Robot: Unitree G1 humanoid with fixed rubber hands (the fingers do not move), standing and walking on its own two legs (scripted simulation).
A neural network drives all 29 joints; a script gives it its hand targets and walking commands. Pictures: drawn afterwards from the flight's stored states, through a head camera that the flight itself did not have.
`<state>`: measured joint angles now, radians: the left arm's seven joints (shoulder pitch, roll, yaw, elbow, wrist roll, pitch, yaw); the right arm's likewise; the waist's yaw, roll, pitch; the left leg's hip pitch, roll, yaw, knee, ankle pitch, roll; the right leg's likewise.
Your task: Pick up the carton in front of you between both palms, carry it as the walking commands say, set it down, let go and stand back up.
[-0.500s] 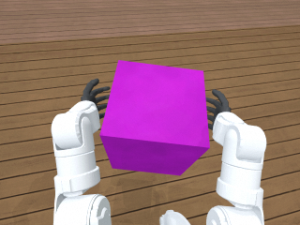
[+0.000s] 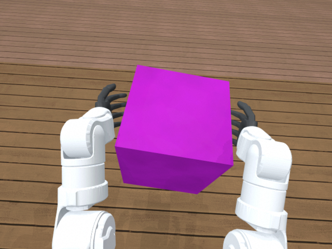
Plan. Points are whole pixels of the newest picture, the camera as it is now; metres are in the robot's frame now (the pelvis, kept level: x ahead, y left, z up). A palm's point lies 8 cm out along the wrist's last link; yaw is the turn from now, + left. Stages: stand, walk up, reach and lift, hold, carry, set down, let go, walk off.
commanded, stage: carry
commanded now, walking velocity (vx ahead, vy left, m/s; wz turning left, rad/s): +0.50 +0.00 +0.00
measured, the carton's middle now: (170, 137) +0.39 +0.04 +0.09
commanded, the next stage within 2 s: none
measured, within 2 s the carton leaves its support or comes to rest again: neither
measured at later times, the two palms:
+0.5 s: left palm (142, 47) +0.62 +0.16 +0.20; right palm (241, 49) +0.66 -0.13 +0.21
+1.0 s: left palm out of the picture +0.96 +0.10 +0.27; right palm out of the picture +0.93 -0.18 +0.30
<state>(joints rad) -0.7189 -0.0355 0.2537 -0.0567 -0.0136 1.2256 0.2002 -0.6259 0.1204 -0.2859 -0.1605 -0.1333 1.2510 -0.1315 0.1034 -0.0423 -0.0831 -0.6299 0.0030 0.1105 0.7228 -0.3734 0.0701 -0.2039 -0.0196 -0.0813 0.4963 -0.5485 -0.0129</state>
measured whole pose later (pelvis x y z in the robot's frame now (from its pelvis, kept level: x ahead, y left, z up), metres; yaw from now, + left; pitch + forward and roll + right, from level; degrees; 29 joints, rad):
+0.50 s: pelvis +0.29 -0.03 +0.06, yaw +1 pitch +5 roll -1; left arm -0.67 -0.10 0.26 -0.02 0.13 1.27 0.20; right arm -0.73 0.07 -0.28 0.06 -0.05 1.31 -0.22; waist 0.09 -0.02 -0.09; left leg -0.55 -0.01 -0.01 1.33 -0.55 0.05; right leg -0.46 0.03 -0.12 0.63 -0.43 -0.05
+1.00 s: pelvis +0.58 +0.00 +0.11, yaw +0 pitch +5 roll -1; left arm -0.74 -0.16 0.36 -0.11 0.17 1.28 0.27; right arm -0.85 0.13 -0.29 -0.03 -0.04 1.25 -0.33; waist -0.17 0.01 -0.04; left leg -0.24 -0.01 0.10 0.49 -0.52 0.06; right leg -0.73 -0.02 -0.06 0.98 -0.44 -0.03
